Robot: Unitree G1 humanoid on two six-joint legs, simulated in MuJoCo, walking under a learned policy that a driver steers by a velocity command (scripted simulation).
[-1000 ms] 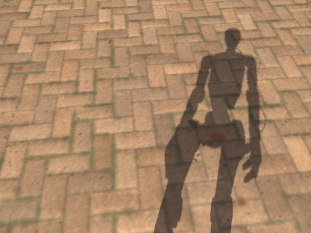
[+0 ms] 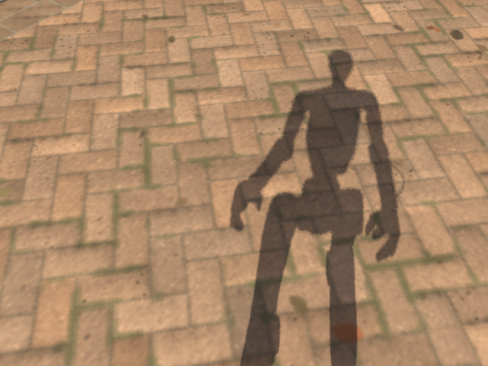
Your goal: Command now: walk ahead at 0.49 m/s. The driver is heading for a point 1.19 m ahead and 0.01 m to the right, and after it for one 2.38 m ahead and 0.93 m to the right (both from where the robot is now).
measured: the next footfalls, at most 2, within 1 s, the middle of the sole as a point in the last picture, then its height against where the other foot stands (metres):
right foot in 0.30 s outside the picture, level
left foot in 0.88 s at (221, 317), level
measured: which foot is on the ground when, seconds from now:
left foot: down 0.00-0.30, up 0.32-0.86, down 0.88-1.00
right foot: up 0.00-0.28, down 0.30-0.90, up 0.92-1.00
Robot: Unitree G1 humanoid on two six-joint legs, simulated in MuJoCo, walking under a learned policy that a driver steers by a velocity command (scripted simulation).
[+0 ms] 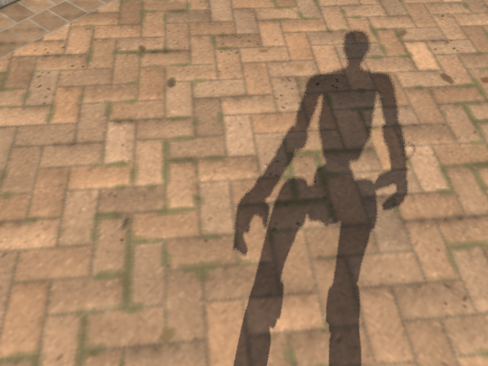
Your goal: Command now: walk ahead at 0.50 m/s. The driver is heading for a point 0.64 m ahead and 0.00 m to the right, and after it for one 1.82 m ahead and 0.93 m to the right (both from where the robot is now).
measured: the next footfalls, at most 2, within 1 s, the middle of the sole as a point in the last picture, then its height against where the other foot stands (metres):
right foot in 0.46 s outside the picture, level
left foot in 1.00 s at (211, 276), level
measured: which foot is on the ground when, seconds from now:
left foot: down 0.00-0.48, up 0.50-0.98, down 1.00-1.00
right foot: up 0.00-0.44, down 0.46-1.00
